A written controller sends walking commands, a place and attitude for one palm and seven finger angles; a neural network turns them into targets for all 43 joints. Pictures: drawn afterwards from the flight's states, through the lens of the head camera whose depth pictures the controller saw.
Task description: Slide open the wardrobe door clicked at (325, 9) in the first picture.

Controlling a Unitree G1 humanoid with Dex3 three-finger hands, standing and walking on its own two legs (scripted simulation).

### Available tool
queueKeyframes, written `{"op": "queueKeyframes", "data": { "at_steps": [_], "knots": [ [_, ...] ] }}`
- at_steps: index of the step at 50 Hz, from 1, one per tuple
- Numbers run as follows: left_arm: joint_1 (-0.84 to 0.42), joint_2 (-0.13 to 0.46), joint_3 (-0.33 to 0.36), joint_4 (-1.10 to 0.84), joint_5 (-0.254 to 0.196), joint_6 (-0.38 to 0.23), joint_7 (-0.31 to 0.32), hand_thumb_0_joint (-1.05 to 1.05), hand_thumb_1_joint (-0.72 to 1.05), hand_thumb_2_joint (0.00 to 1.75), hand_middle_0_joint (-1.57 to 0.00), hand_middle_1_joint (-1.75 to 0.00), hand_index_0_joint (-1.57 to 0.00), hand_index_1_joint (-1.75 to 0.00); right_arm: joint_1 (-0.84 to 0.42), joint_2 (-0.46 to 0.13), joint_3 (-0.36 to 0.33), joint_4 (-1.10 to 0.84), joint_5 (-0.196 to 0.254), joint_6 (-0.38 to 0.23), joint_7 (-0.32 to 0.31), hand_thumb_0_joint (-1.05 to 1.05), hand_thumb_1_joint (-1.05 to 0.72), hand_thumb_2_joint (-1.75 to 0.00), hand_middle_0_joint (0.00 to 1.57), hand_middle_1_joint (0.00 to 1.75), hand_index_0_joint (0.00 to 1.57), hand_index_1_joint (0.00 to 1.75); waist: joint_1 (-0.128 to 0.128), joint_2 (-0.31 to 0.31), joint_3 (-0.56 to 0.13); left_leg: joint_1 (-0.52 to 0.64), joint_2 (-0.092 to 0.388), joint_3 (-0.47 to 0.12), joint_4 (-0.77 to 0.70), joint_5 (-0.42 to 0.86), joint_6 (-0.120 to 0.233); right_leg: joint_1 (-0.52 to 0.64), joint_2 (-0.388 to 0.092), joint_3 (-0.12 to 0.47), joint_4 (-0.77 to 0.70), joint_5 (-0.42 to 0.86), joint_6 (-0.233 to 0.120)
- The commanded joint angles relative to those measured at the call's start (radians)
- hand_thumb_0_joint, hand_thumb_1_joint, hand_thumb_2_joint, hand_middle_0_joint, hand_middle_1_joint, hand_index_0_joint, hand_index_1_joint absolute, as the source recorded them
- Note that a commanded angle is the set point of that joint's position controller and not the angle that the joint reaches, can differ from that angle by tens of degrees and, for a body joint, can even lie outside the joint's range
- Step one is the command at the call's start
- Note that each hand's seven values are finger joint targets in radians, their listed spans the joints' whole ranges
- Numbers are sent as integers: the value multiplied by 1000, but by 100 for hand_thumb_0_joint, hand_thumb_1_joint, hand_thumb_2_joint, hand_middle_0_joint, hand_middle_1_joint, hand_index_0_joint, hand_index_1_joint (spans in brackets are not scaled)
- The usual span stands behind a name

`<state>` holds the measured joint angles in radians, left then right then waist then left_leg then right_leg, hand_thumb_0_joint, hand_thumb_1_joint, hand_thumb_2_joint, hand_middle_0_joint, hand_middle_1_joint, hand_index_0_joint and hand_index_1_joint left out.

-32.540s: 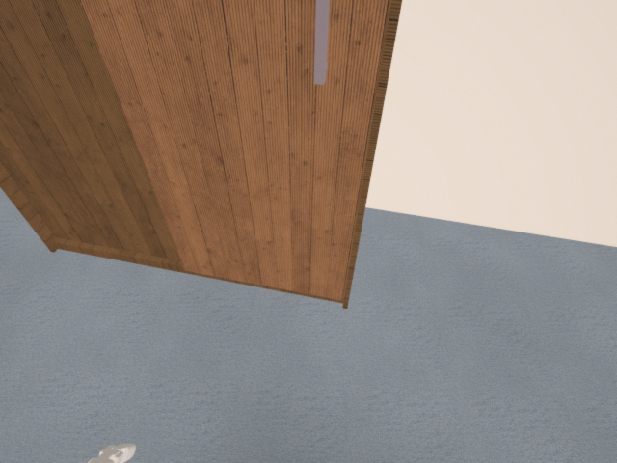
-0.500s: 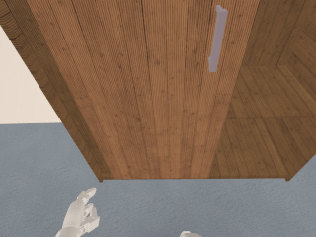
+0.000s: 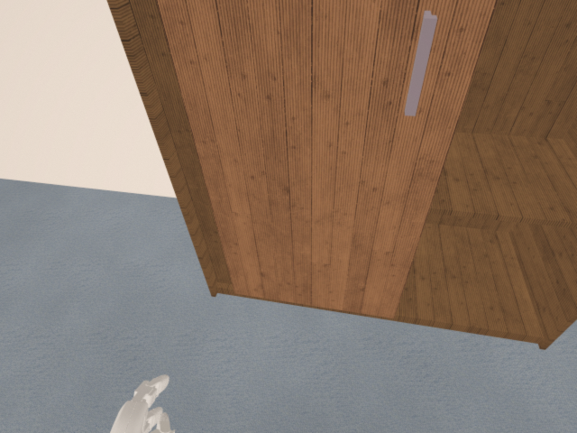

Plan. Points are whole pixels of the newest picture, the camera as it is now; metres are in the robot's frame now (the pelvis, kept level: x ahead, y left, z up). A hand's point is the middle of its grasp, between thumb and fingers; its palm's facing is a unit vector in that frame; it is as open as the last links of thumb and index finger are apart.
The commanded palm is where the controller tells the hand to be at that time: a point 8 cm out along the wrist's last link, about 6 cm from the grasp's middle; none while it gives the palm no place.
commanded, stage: stop stepping back and stand still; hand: right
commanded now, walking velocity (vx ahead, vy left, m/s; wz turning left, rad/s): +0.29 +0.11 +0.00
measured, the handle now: (418, 65) +0.69 -0.22 +0.22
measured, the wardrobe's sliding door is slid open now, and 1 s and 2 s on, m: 0.51 0.51 0.51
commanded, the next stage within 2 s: let the arm hang, fingers relaxed in 1.42 s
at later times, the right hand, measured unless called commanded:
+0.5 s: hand out of the picture +0.11 -0.31 +0.19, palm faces +0.54 +0.77 -0.35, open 7.4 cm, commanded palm +0.07 -0.33 +0.18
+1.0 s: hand out of the picture +0.14 -0.32 +0.17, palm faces +0.51 +0.74 -0.44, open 7.5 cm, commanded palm +0.08 -0.35 +0.18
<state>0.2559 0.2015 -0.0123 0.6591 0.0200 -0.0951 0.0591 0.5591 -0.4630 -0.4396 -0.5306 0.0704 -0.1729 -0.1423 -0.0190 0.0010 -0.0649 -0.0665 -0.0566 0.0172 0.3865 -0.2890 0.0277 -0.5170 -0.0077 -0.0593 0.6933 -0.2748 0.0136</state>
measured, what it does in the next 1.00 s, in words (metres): steps on the spot: left foot, then right foot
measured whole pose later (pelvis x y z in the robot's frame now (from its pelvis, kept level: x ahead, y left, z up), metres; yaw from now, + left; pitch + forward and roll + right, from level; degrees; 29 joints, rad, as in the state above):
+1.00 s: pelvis -0.04 -0.04 +0.00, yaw -3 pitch -1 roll +1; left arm 0.27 0.22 0.00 0.68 0.01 -0.12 0.07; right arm 0.54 -0.38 -0.44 -0.46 0.04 -0.22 -0.16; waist -0.01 0.00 0.01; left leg -0.25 -0.02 0.08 0.57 -0.30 0.05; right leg -0.29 -0.03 -0.05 0.59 -0.30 -0.02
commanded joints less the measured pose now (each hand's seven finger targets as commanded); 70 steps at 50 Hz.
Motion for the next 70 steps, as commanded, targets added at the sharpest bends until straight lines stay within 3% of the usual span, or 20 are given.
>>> {"op": "queueKeyframes", "data": {
  "at_steps": [1, 3, 5, 9, 13, 15, 16, 18, 21, 26, 28, 30, 36, 37, 39, 48, 51, 53, 60, 70],
  "knots": [
    [-123, 164, 89, -150, -33, -66, 27, 0, 90, 90, -20, -30, -20, -30, -190, -94, -34, -86, 1, -30, -10, 0, -90, -90, 20, 30, 20, 30, 47, 229, 67, -339, 260, -157, -99, -278, 135, 267, -52, 88, 22, -50, -25],
    [-134, 170, 70, -143, -24, -55, 47, 0, 90, 90, -20, -30, -20, -30, -233, -97, -24, -99, -12, -20, -11, 0, -90, -90, 20, 30, 20, 30, 60, -105, 157, -473, 147, -29, 96, -399, 75, 329, -82, 145, -206, -229, -47],
    [-134, 170, 41, -169, -22, -75, 49, 0, 90, 90, -20, -30, -20, -30, -318, -111, -25, -181, -26, -41, -24, 0, -90, -90, 20, 30, 20, 30, 50, -460, 210, -450, -47, 50, 490, -340, 6, 204, -287, 629, -628, -619, -121],
    [-129, 134, 46, -160, 0, -87, 26, 0, 90, 90, -20, -30, -20, -30, -213, -166, -96, -216, -19, -50, -18, 0, -90, -90, 20, 30, 20, 30, -2, -191, 78, -135, -41, 52, 547, -204, 26, -1, -255, 413, -676, -560, 6],
    [-140, 126, 54, -202, -2, -73, 6, 0, 90, 90, -20, -30, -20, -30, 9, -114, -82, -231, -26, -40, -15, 0, -90, -90, 20, 30, 20, 30, -15, -283, -20, 179, -55, 124, 208, -223, 43, -112, -145, 143, -491, -449, -9],
    [-124, 114, 65, -196, -6, -49, 3, 0, 90, 90, -20, -30, -20, -30, 20, -131, -96, -211, -42, -29, -10, 0, -90, -90, 20, 30, 20, 30, -23, 38, 5, 127, 98, -80, -58, -268, 102, -163, -13, -19, -5, -320, 0],
    [-122, 125, 86, -183, -24, -37, 3, 0, 90, 90, -20, -30, -20, -30, -27, -136, -101, -215, -43, -31, -5, 0, -90, -90, 20, 30, 20, 30, -8, 266, 30, -112, 352, -460, -224, -405, 199, -153, 43, -7, 419, -220, -3],
    [-94, 116, 75, -143, -6, -35, 8, 0, 90, 90, -20, -30, -20, -30, -154, -163, -156, -204, -23, -54, -1, 0, -90, -90, 20, 30, 20, 30, 50, 143, 61, -299, 400, -409, -227, -302, 239, -146, -10, 91, 656, -117, 9],
    [-96, 115, 74, -143, -7, -40, 22, 0, 90, 90, -20, -30, -20, -30, -180, -124, -108, -47, -34, -52, -12, 0, -90, -90, 20, 30, 20, 30, 55, 119, 93, -442, 336, -336, -237, -644, 163, 6, -83, 62, 401, -106, -21],
    [-98, 116, 49, -131, 0, -89, 60, 0, 90, 90, -20, -30, -20, -30, -313, -91, -2, -144, -49, -73, -37, 0, -90, -90, 20, 30, 20, 30, 50, -77, 54, -356, 194, -93, 98, -335, 106, 362, -8, -59, -212, -116, -50],
    [-92, 146, 52, -168, -11, -115, 53, 0, 90, 90, -20, -30, -20, -30, -329, -94, -2, -237, -42, -95, -42, 0, -90, -90, 20, 30, 20, 30, 46, -411, 71, -585, 31, 60, 508, -271, -16, 494, -304, 456, -434, -196, -173],
    [-111, 135, 72, -169, -13, -117, 32, 0, 90, 90, -20, -30, -20, -30, -277, -162, -92, -233, -61, -114, -31, 0, -90, -90, 20, 30, 20, 30, 12, -152, 84, -544, 63, -35, 672, -179, -24, 367, -377, 470, -467, -26, -241],
    [-128, 120, 62, -196, -14, -79, -10, 0, 90, 90, -20, -30, -20, -30, 9, -157, -153, -222, -41, -90, -26, 0, -90, -90, 20, 30, 20, 30, 2, -246, 43, 70, 39, 58, 230, -114, -14, -109, -198, 127, -309, -421, -98],
    [-120, 117, 68, -198, -16, -68, -11, 0, 90, 90, -20, -30, -20, -30, 23, -150, -152, -192, -44, -84, -28, 0, -90, -90, 20, 30, 20, 30, -7, -111, 36, 107, 60, -3, 141, -179, 13, -157, -131, 70, -144, -417, -69],
    [-137, 109, 78, -212, -26, -61, -7, 0, 90, 90, -20, -30, -20, -30, 0, -159, -146, -141, -26, -65, -24, 0, -90, -90, 20, 30, 20, 30, 5, 303, 77, -93, 387, -598, -208, -322, 166, -176, 15, 22, 397, -299, -23],
    [-134, 108, 50, -141, -10, -99, 27, 0, 90, 90, -20, -30, -20, -30, -156, -99, -68, -140, -31, -113, -36, 0, -90, -90, 20, 30, 20, 30, 30, 50, 20, -222, 217, -121, -2, -10, 62, 346, -16, -9, -219, 44, -36],
    [-135, 148, 63, -174, -17, -105, 21, 0, 90, 90, -20, -30, -20, -30, -175, -121, -72, -236, -47, -130, -39, 0, -90, -90, 20, 30, 20, 30, -6, -214, 10, -269, 82, -32, 193, -17, -32, 385, -246, 312, -359, 180, -130],
    [-136, 132, 58, -162, -11, -110, 14, 0, 90, 90, -20, -30, -20, -30, -141, -157, -111, -230, -48, -123, -31, 0, -90, -90, 20, 30, 20, 30, -2, -256, 14, -200, 70, -17, 208, -37, -38, 304, -233, 279, -378, 223, -125],
    [-101, 122, 66, -190, -32, -81, -5, 0, 90, 90, -20, -30, -20, -30, 11, -117, -127, -138, -24, -107, -26, 0, -90, -90, 20, 30, 20, 30, 22, 14, -88, -1, 162, -127, 50, 490, 11, 275, -90, 59, -164, 314, -26],
    [-135, 123, 51, -210, -32, -41, 19, 0, 90, 90, -20, -30, -20, -30, -32, -115, -90, -129, -15, -75, -21, 0, -90, -90, 20, 30, 20, 30, 21, -2, -84, -41, 147, -87, 56, 527, -21, 338, -99, 56, -205, 387, -34]
  ]
}}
